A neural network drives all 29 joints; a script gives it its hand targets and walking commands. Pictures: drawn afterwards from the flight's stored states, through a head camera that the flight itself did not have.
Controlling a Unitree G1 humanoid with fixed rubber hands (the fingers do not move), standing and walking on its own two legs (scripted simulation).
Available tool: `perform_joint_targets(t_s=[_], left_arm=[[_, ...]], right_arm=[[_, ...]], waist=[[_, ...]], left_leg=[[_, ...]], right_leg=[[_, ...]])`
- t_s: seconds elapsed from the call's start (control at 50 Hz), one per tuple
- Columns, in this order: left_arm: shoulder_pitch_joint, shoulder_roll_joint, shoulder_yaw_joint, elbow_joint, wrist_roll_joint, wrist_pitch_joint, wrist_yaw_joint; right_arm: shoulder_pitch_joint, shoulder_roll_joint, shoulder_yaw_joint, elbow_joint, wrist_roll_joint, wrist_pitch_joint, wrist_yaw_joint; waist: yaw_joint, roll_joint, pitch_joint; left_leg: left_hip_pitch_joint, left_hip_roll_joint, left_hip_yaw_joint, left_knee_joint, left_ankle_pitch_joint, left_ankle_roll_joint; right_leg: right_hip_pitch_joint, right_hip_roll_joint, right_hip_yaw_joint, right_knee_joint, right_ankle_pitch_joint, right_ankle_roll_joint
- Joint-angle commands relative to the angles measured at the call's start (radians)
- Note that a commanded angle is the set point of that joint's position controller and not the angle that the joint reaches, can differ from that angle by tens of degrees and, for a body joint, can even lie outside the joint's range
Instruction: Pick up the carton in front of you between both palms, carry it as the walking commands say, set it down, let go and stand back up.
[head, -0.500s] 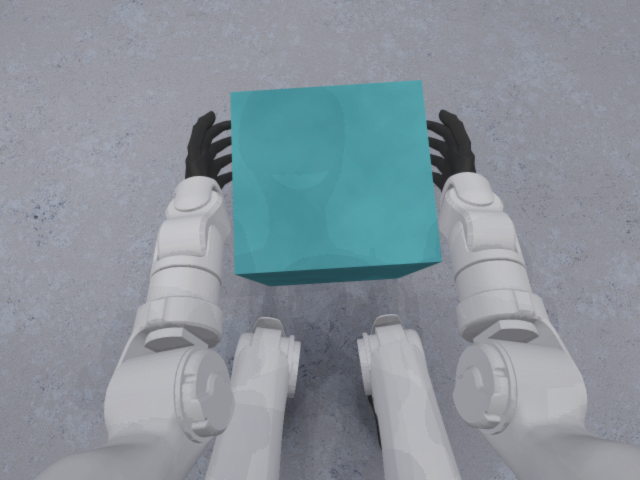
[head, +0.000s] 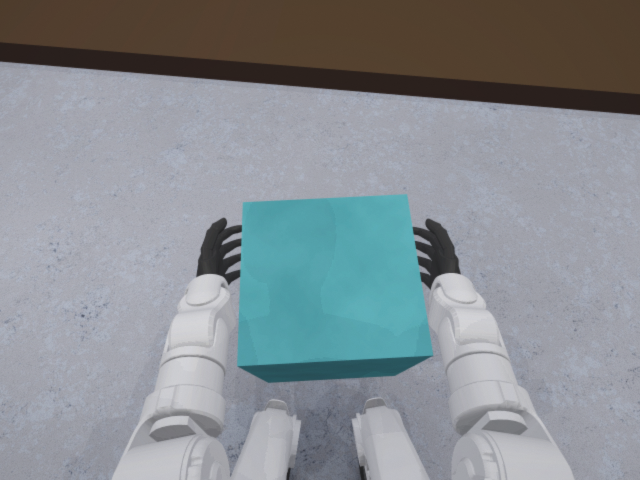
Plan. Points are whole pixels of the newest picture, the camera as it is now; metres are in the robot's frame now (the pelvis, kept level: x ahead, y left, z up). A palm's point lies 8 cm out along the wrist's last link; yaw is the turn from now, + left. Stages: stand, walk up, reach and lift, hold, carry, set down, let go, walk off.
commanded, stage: reach and lift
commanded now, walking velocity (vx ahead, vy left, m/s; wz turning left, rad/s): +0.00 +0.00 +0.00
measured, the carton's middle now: (328, 300) +0.38 +0.00 -0.11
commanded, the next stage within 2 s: hold in 1.72 s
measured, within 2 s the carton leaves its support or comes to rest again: neither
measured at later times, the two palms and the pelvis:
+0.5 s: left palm (166, 249) +0.36 +0.15 +0.11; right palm (493, 251) +0.35 -0.15 +0.11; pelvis +0.05 +0.00 +0.13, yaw +0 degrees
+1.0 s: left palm (130, 236) +0.34 +0.15 +0.18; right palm (531, 241) +0.33 -0.15 +0.17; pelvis +0.04 +0.00 +0.15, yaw +0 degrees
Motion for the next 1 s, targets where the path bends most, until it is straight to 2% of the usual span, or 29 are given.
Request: perform_joint_targets(t_s=[0.0, 0.14, 0.3, 0.42, 0.54, 0.64, 0.72, 0.8, 0.88, 0.98], left_arm=[[-0.493, -1.068, -0.578, 0.044, -0.095, -0.003, -0.238], [-0.36, -1.069, -0.593, 0.029, -0.075, -0.011, -0.245], [-0.218, -1.063, -0.636, -0.021, -0.071, 0.014, -0.258], [-0.123, -1.057, -0.67, -0.079, -0.079, 0.077, -0.275], [-0.061, -1.055, -0.711, -0.169, -0.097, 0.176, -0.297], [-0.043, -1.041, -0.71, -0.232, -0.102, 0.261, -0.311], [-0.061, -1.02, -0.643, -0.21, -0.072, 0.308, -0.325], [-0.145, -1.025, -0.591, -0.18, -0.05, 0.316, -0.341], [-0.227, -1.052, -0.608, -0.199, -0.061, 0.309, -0.35], [-0.246, -1.057, -0.61, -0.193, -0.061, 0.31, -0.351]], right_arm=[[-0.537, 1.069, 0.549, -0.022, 0.112, -0.022, 0.23], [-0.408, 1.072, 0.567, -0.043, 0.094, -0.032, 0.229], [-0.266, 1.074, 0.609, -0.096, 0.091, -0.007, 0.236], [-0.171, 1.075, 0.645, -0.156, 0.103, 0.053, 0.247], [-0.108, 1.075, 0.687, -0.249, 0.123, 0.154, 0.261], [-0.092, 1.057, 0.688, -0.315, 0.118, 0.245, 0.271], [-0.108, 1.043, 0.62, -0.29, 0.09, 0.291, 0.285], [-0.19, 1.047, 0.567, -0.255, 0.067, 0.297, 0.302], [-0.27, 1.072, 0.581, -0.275, 0.075, 0.29, 0.311], [-0.291, 1.077, 0.586, -0.273, 0.076, 0.29, 0.313]], waist=[[-0.004, -0.02, -0.623], [-0.004, -0.02, -0.524], [-0.002, -0.016, -0.416], [0.002, -0.016, -0.315], [-0.003, -0.012, -0.194], [-0.002, -0.01, -0.061], [-0.002, -0.013, 0.057], [-0.001, -0.01, 0.088], [-0.003, -0.006, 0.022], [-0.003, -0.007, -0.007]], left_leg=[[0.44, -0.057, 0.101, -0.24, 0.222, 0.017], [0.614, -0.041, 0.069, -0.39, 0.285, 0.026], [0.847, -0.017, 0.037, -0.573, 0.419, 0.03], [1.018, -0.002, 0.025, -0.711, 0.517, 0.031], [1.174, 0.009, 0.028, -0.844, 0.561, 0.025], [1.25, 0.016, 0.03, -0.938, 0.511, 0.027], [1.246, 0.023, 0.038, -0.981, 0.387, 0.033], [1.23, 0.027, 0.048, -0.982, 0.293, 0.038], [1.246, 0.028, 0.052, -0.971, 0.296, 0.039], [1.259, 0.027, 0.055, -0.975, 0.289, 0.037]], right_leg=[[0.502, 0.06, -0.098, -0.236, 0.235, -0.021], [0.673, 0.043, -0.065, -0.386, 0.296, -0.029], [0.89, 0.024, -0.032, -0.569, 0.429, -0.035], [1.055, 0.011, -0.021, -0.707, 0.526, -0.033], [1.206, -0.003, -0.023, -0.841, 0.564, -0.026], [1.273, -0.009, -0.026, -0.934, 0.515, -0.027], [1.264, -0.013, -0.033, -0.976, 0.388, -0.032], [1.247, -0.016, -0.043, -0.978, 0.287, -0.038], [1.269, -0.015, -0.048, -0.966, 0.293, -0.039], [1.286, -0.014, -0.051, -0.968, 0.287, -0.037]])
